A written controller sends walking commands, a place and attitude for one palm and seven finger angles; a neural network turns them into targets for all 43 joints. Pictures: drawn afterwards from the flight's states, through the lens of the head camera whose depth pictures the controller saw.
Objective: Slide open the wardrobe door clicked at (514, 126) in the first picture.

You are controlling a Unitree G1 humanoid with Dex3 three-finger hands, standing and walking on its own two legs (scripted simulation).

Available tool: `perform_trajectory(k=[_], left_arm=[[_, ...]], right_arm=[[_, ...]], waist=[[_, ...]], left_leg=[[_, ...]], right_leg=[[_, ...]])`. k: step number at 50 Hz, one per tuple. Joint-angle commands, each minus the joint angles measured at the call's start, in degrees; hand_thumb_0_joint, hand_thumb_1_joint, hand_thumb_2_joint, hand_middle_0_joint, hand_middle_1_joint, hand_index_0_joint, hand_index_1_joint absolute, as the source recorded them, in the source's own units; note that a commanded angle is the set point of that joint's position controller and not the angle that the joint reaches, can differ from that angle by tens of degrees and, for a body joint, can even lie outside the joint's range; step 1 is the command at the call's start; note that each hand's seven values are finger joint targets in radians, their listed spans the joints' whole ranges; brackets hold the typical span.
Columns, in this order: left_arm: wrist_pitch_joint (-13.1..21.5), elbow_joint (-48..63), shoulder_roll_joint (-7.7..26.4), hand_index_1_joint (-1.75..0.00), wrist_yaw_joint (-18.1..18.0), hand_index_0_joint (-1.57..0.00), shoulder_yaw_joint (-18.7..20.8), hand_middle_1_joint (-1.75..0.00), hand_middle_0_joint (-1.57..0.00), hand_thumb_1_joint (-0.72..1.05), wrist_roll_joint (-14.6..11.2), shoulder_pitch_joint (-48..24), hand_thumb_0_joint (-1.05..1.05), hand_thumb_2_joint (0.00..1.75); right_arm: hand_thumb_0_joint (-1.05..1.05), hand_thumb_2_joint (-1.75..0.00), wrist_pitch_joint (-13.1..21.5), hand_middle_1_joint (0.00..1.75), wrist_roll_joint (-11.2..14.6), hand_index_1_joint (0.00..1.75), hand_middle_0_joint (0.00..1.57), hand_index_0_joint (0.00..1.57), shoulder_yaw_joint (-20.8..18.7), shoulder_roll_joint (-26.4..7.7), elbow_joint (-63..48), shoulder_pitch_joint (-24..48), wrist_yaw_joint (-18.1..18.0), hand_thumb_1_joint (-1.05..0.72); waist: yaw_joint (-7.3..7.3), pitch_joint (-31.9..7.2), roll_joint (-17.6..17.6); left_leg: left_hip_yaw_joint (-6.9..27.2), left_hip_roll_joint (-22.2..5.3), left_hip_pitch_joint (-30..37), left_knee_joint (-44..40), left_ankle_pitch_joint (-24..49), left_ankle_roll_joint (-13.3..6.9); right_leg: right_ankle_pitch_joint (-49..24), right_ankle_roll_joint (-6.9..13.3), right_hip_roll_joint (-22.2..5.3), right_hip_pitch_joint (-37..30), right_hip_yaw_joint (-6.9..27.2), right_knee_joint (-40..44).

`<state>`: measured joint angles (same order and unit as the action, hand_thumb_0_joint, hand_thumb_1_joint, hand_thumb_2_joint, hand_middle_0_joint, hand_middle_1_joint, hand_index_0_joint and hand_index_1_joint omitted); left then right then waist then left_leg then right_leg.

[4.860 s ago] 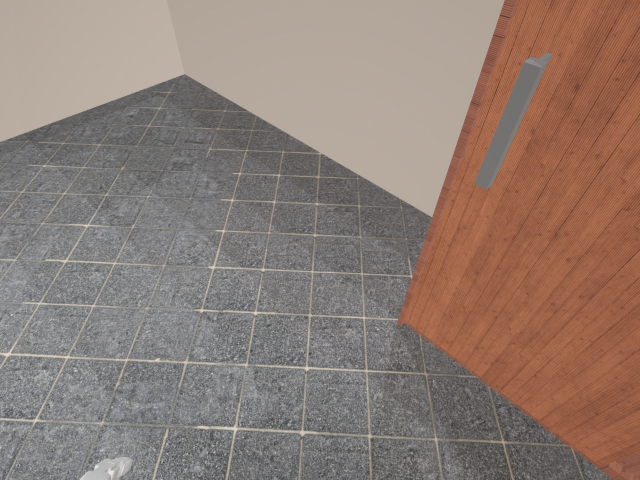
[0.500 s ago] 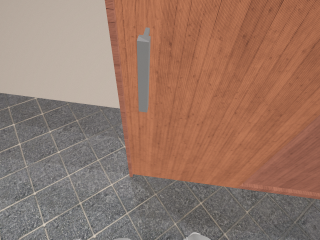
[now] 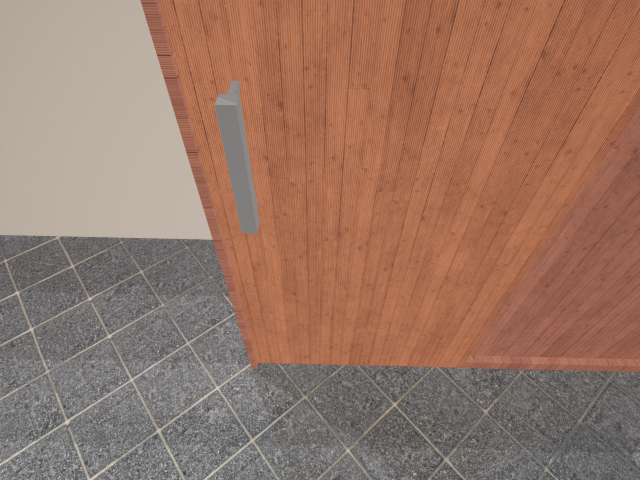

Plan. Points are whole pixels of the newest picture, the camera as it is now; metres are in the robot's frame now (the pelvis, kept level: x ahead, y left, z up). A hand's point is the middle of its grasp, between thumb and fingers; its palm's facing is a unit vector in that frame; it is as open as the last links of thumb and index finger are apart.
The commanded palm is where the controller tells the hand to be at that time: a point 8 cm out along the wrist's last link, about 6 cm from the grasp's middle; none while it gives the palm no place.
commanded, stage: come to a stop and stand still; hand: left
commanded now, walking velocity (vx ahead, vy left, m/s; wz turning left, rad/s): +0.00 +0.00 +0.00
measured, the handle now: (243, 163) +0.54 +0.14 +0.10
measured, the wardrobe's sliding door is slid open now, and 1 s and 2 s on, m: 0.00 0.00 0.00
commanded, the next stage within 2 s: look again from close up in 0.52 s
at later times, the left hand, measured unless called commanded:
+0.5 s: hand out of the picture -0.03 +0.11 -0.17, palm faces +0.07 -0.99 -0.13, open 7.4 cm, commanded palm none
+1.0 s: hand out of the picture -0.03 +0.21 -0.18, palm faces +0.05 -0.98 -0.20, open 7.4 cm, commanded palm none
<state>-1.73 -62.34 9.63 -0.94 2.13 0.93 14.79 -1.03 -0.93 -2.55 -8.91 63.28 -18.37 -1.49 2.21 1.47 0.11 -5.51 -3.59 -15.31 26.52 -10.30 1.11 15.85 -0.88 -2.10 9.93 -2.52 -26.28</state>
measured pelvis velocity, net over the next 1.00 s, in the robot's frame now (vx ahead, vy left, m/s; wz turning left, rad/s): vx -0.03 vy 0.03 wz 0.03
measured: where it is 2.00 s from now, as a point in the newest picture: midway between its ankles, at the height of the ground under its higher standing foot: outside the picture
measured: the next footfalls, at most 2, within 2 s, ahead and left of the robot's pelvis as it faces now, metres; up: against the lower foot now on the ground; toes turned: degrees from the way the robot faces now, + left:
none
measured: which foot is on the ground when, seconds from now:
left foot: down 0.00-1.00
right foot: down 0.00-1.00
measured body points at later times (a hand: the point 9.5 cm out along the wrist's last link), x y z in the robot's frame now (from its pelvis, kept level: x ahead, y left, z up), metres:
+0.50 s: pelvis +0.00 -0.03 +0.00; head +0.01 -0.03 +0.45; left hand -0.03 +0.16 -0.16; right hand -0.01 -0.24 -0.16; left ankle +0.02 +0.13 -0.74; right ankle -0.02 -0.12 -0.74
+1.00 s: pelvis -0.03 +0.03 +0.00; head -0.05 +0.04 +0.45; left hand -0.04 +0.26 -0.16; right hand +0.01 -0.21 -0.15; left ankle +0.02 +0.10 -0.74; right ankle -0.02 -0.12 -0.74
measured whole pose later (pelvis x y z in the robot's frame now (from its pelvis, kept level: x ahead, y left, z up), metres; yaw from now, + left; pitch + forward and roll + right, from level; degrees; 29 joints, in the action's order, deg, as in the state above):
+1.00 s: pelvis -0.03 +0.03 +0.00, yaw +2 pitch -2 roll -1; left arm -0.8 -58.8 11.0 -2.0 0.2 1.7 19.6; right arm -0.1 -1.1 -0.3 -9.7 57.0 -16.6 -0.7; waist 0.0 -0.6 1.0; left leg -3.5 1.6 -16.3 28.9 -11.0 -3.9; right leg 14.8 -0.4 -3.1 12.2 -3.2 -28.7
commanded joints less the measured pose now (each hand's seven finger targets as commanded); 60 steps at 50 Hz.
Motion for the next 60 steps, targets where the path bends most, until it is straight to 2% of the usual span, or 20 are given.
perform_trajectory(k=[1, 2, 4, 7, 10, 12, 25, 26, 27, 28, 29, 30, 31, 33, 34, 36, 40, 44, 52, 60], left_arm=[[1.61, 1.03, 8.24, -0.3, -0.87, -0.2, 0.55, -0.3, -0.2, 0.9, -0.05, 2.19, 0.0, 0.9], [2.1, 0.87, 7.23, -0.3, -1.06, -0.2, 0.67, -0.3, -0.2, 0.9, -0.01, 1.79, 0.0, 0.9], [2.29, -0.05, 4.21, -0.3, -1.14, -0.2, -0.14, -0.3, -0.2, 0.9, -0.28, 1.83, 0.0, 0.9], [2.71, -0.46, 3.1, -0.3, -1.16, -0.2, -0.65, -0.3, -0.2, 0.9, -0.77, 2.45, 0.0, 0.9], [2.62, -0.8, 2.3, -0.3, -1.28, -0.2, -0.85, -0.3, -0.2, 0.9, -0.88, 3.53, 0.0, 0.9], [2.29, -1.48, 3.14, -0.3, -1.22, -0.2, -0.63, -0.3, -0.2, 0.9, -0.76, 3.9, 0.0, 0.9], [2.82, -2.64, 1.58, -0.3, -1.38, -0.2, -0.68, -0.3, -0.2, 0.9, -0.54, 6.63, 0.0, 0.9], [4.54, -3.77, 4.02, -0.3, -3.59, -0.2, -0.67, -0.3, -0.2, 0.9, 0.47, 12.55, 0.0, 0.9], [5.46, -2.1, 6.23, -0.3, -3.57, -0.2, -0.21, -0.3, -0.2, 0.9, 0.78, 11.19, 0.0, 0.9], [5.45, -0.8, 5.8, -0.3, -3.36, -0.2, -0.15, -0.3, -0.2, 0.9, 0.76, 11.54, 0.0, 0.9], [5.02, -0.56, 4.88, -0.3, -3.31, -0.2, -0.48, -0.3, -0.2, 0.9, 0.58, 11.23, 0.0, 0.9], [4.91, -0.05, 4.61, -0.3, -3.13, -0.2, -0.75, -0.3, -0.2, 0.9, 0.27, 10.15, 0.0, 0.9], [4.69, 0.78, 3.9, -0.3, -2.9, -0.2, -0.82, -0.3, -0.2, 0.9, 0.12, 9.1, 0.0, 0.9], [3.73, 2.02, 2.21, -0.3, -2.65, -0.2, -1.16, -0.3, -0.2, 0.9, 0.0, 8.09, 0.0, 0.9], [3.34, 2.18, 1.66, -0.3, -2.66, -0.2, -1.14, -0.3, -0.2, 0.9, 0.17, 8.63, 0.0, 0.9], [2.47, 2.24, 2.43, -0.3, -2.29, -0.2, -1.27, -0.3, -0.2, 0.9, 0.38, 8.77, 0.0, 0.9], [1.99, 3.25, 3.54, -0.3, -1.61, -0.2, -1.33, -0.3, -0.2, 0.9, 0.58, 8.55, 0.0, 0.9], [1.62, 4.63, 3.97, -0.3, -1.24, -0.2, -1.24, -0.3, -0.2, 0.9, 0.75, 8.78, 0.0, 0.9], [1.69, 4.96, 4.76, -0.3, -0.88, -0.2, -1.07, -0.3, -0.2, 0.9, 0.78, 10.64, 0.0, 0.9], [2.35, 4.15, 5.01, -0.3, -1.02, -0.2, -1.33, -0.3, -0.2, 0.9, 0.5, 11.47, 0.0, 0.9]], right_arm=[[0.0, -0.9, 0.56, 0.3, 0.05, 0.3, 0.2, 0.2, 0.29, -1.59, -2.68, 0.19, 0.51, -0.9], [0.0, -0.9, 0.11, 0.3, -0.41, 0.3, 0.2, 0.2, 0.29, -1.31, -2.02, -0.04, 0.44, -0.9], [0.0, -0.9, 0.17, 0.3, -0.49, 0.3, 0.2, 0.2, 0.48, -1.68, -0.38, -1.44, 0.2, -0.9], [0.0, -0.9, 0.74, 0.3, -0.14, 0.3, 0.2, 0.2, 0.98, -1.08, 2.18, -5.21, -0.06, -0.9], [0.0, -0.9, 0.71, 0.3, -0.1, 0.3, 0.2, 0.2, 1.07, -1.82, 2.66, -4.91, -0.5, -0.9], [0.0, -0.9, 0.52, 0.3, -0.03, 0.3, 0.2, 0.2, 0.98, -1.72, 2.92, -3.81, -0.52, -0.9], [0.0, -0.9, 1.17, 0.3, 0.24, 0.3, 0.2, 0.2, 0.88, -1.74, 2.44, -2.2, -1.05, -0.9], [0.0, -0.9, 2.46, 0.3, 0.64, 0.3, 0.2, 0.2, 1.12, -3.27, -2.42, 5.92, -0.36, -0.9], [0.0, -0.9, 2.29, 0.3, 0.35, 0.3, 0.2, 0.2, 1.63, -1.13, -5.96, 3.54, -0.32, -0.9], [0.0, -0.9, 2.52, 0.3, 0.41, 0.3, 0.2, 0.2, 1.36, 0.57, -5.47, 0.54, -0.53, -0.9], [0.0, -0.9, 2.75, 0.3, 0.65, 0.3, 0.2, 0.2, 1.3, -0.04, -5.15, -0.18, -0.58, -0.9], [0.0, -0.9, 2.65, 0.3, 0.71, 0.3, 0.2, 0.2, 1.21, -0.69, -4.6, -1.24, -0.51, -0.9], [0.0, -0.9, 2.65, 0.3, 0.76, 0.3, 0.2, 0.2, 1.09, -1.38, -4.47, -2.23, -0.45, -0.9], [0.0, -0.9, 3.01, 0.3, 0.31, 0.3, 0.2, 0.2, 1.05, -3.62, -4.64, -2.37, -0.52, -0.9], [0.0, -0.9, 2.89, 0.3, 0.15, 0.3, 0.2, 0.2, 1.05, -4.57, -5.11, -1.54, -0.62, -0.9], [0.0, -0.9, 2.52, 0.3, 0.14, 0.3, 0.2, 0.2, 1.2, -4.71, -5.88, 0.46, -0.52, -0.9], [0.0, -0.9, 2.09, 0.3, -0.14, 0.3, 0.2, 0.2, 0.91, -6.39, -7.8, 0.65, -0.21, -0.9], [0.0, -0.9, 2.05, 0.3, -0.27, 0.3, 0.2, 0.2, 0.4, -8.48, -9.19, 1.16, -0.01, -0.9], [0.0, -0.9, 1.87, 0.3, -0.24, 0.3, 0.2, 0.2, 0.29, -9.4, -9.34, 1.14, 0.28, -0.9], [0.0, -0.9, 1.81, 0.3, 0.0, 0.3, 0.2, 0.2, 0.69, -8.08, -7.07, -0.33, 0.48, -0.9]], waist=[[-1.37, 3.27, 7.47], [-1.88, 4.53, 14.71], [-1.6, 7.54, 11.27], [-0.79, 4.65, 4.57], [-1.26, 6.32, 3.34], [-1.6, 6.88, -0.29], [-1.72, 2.84, -0.04], [-5.36, 4.39, 3.96], [-1.68, 1.83, 3.44], [-1.86, -4.08, 5.54], [-1.64, -6.57, 7.68], [-1.36, -7.62, 10.75], [-0.97, -7.89, 10.47], [-1.44, -3.76, 1.83], [-2.03, -0.23, -0.07], [-2.75, 4.87, -6.84], [-2.52, 7.47, -5.13], [-2.97, 5.45, -4.72], [-3.3, 2.56, -2.31], [-2.4, 3.21, -0.23]], left_leg=[[1.93, -0.93, -1.79, 1.65, -9.58, 0.19], [2.18, -1.1, -2.28, 3.83, -8.92, 0.06], [2.97, -1.78, -2.37, 4.98, -6.01, -0.18], [3.28, -2.27, 2.16, -0.2, 2.47, -0.02], [3.95, -3.53, 4.29, -2.59, 3.72, 0.12], [3.46, -3.21, 4.35, -2.38, 3.3, 0.55], [3.38, -3.73, 6.67, -3.89, 5.55, 0.22], [1.7, -1.78, -2.28, 11.31, -1.76, 1.36], [3.05, 0.93, -5.17, 11.16, -9.01, 0.29], [2.13, 1.31, -3.99, 9.8, -9.81, -1.17], [2.02, 1.84, -3.1, 7.27, -8.38, -1.08], [2.4, 1.88, -0.1, 4.63, -4.39, -1.21], [3.4, 1.4, 2.68, 2.16, -0.43, -1.55], [6.72, -2.77, 4.65, 1.26, 11.71, -2.78], [7.95, -4.01, 2.59, 0.79, 12.24, -3.57], [10.09, -3.5, -2.41, -2.79, 2.87, -4.02], [12.8, -2.86, -7.42, -8.52, -14.81, -4.02], [15.5, -4.18, -8.57, -12.9, -21.31, -4.76], [15.83, -3.77, -7.59, -14.0, -21.6, -4.77], [13.66, -2.21, -4.75, -11.18, -16.84, -3.86]], right_leg=[[13.45, 5.57, -13.74, 6.64, 12.11, 17.45], [13.13, 5.73, -11.21, 8.02, 12.32, 18.58], [4.11, 6.25, -9.93, 7.26, 9.69, 16.18], [-4.99, 4.89, -7.2, 4.75, 5.56, 11.18], [-1.98, 3.37, -5.36, 6.69, 5.25, 11.72], [-0.82, 3.04, -5.29, 6.73, 5.63, 12.1], [-9.03, 2.65, -4.44, 2.35, 4.17, 9.96], [-43.27, -1.78, -9.34, 1.25, 11.67, 8.58], [-67.37, 0.11, -12.27, -6.43, 8.65, 3.59], [-73.42, 1.6, -12.19, -10.65, 6.97, -0.9], [-68.87, 4.14, -10.33, -11.74, 3.87, -2.63], [-59.93, 4.36, -8.91, -10.62, 3.08, -2.89], [-47.32, 4.09, -7.63, -7.98, 3.39, -2.79], [-20.68, 3.1, -4.42, -0.02, 2.63, -1.4], [-12.14, 3.06, -3.46, 2.32, 2.79, 0.56], [-0.73, 3.13, -2.44, 3.82, 3.04, 1.96], [3.36, 3.09, -1.77, 4.25, 2.52, 2.0], [3.08, 2.56, -1.17, 2.86, 0.74, -0.1], [3.56, 2.77, -1.54, 2.35, 1.21, 0.77], [5.89, 2.96, -3.13, 6.28, 4.16, 4.08]])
